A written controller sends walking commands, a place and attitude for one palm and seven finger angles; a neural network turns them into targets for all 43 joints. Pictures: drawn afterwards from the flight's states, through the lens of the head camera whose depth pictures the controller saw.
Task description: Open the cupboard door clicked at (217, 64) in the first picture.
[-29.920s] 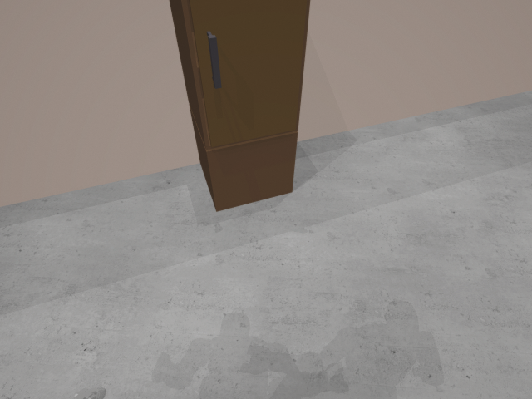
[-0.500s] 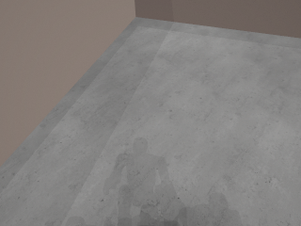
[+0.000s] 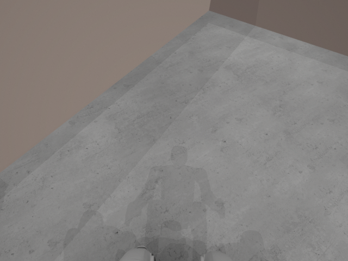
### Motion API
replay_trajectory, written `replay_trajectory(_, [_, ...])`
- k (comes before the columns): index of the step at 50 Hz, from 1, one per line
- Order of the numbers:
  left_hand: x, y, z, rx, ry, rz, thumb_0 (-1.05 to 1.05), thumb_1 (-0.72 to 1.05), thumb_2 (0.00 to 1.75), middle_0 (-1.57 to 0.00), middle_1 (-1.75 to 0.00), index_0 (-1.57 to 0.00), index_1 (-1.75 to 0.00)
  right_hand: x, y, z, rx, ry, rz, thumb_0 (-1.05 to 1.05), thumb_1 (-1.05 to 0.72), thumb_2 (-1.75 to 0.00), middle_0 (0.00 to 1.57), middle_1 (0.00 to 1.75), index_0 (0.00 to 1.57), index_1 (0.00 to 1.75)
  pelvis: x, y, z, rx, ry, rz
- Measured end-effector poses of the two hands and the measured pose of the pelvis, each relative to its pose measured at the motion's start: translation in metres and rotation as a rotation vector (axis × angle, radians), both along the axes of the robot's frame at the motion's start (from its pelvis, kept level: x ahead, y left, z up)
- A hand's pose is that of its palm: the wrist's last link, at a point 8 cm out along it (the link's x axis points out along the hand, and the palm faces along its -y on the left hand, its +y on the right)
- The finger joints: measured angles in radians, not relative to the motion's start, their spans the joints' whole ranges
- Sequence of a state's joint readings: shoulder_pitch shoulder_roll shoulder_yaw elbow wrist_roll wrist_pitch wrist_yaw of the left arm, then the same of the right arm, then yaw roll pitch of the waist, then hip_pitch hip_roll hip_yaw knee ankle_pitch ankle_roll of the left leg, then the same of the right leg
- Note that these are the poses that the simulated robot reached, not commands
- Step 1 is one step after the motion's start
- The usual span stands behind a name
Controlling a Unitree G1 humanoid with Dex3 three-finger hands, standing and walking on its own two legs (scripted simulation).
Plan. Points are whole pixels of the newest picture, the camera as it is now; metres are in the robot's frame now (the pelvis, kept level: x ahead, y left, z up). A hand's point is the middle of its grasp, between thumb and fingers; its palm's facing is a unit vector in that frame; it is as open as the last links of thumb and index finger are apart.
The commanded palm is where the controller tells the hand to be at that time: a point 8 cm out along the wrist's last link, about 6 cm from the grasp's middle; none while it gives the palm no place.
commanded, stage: turn to face it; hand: left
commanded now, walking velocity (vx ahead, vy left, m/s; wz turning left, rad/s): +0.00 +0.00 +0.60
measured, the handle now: out of the picture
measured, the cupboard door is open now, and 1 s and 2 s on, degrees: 45 45 45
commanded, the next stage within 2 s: none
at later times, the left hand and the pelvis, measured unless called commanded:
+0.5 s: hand out of the picture +0.02 +0.15 -0.17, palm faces +0.33 -0.91 -0.24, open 7.4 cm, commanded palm none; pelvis +0.04 -0.06 +0.00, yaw +20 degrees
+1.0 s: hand out of the picture +0.00 +0.11 -0.16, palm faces +0.62 -0.76 -0.21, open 7.4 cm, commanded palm none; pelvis +0.06 -0.09 +0.00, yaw +39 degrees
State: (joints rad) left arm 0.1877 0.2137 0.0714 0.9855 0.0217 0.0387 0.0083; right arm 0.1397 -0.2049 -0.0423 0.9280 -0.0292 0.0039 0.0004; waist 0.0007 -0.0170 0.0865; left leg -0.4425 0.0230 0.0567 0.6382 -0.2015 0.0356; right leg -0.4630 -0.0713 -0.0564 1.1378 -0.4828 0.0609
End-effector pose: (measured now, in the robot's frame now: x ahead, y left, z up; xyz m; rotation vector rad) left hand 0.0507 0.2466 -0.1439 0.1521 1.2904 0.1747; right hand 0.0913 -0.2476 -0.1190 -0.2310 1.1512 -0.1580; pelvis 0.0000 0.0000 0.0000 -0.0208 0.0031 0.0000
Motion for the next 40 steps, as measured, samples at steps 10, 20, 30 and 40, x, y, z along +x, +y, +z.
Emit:
replay_trajectory(10, [0.028,-0.021,0.033,0.100,-0.166,0.074,0.01,0.91,0.89,-0.20,-0.30,-0.20,-0.30,0.045,-0.044,-0.008,0.032,0.029,0.089,0.01,-0.91,-0.90,0.20,0.30,0.20,0.30,0.017,-0.048,0.002,0.023,0.032,0.131])
replay_trajectory(20, [-0.025,-0.053,0.034,0.066,-0.047,0.218,0.01,0.91,0.89,-0.20,-0.30,-0.20,-0.30,0.109,-0.044,0.010,0.026,0.037,0.245,0.01,-0.91,-0.90,0.19,0.30,0.20,0.29,0.038,-0.063,0.017,0.070,0.019,0.277])
replay_trajectory(30, [-0.056,-0.049,0.011,0.058,0.007,0.377,0.01,0.91,0.89,-0.20,-0.30,-0.20,-0.30,0.150,-0.017,0.003,-0.006,-0.012,0.419,0.00,-0.91,-0.90,0.20,0.30,0.20,0.30,0.043,-0.069,0.001,0.033,0.010,0.404])
replay_trajectory(40, [-0.056,-0.078,0.033,0.126,-0.086,0.476,0.01,0.91,0.89,-0.20,-0.30,-0.20,-0.30,0.179,-0.029,-0.011,0.023,0.063,0.496,0.01,-0.91,-0.90,0.20,0.30,0.20,0.30,0.059,-0.096,0.003,0.034,0.013,0.534])
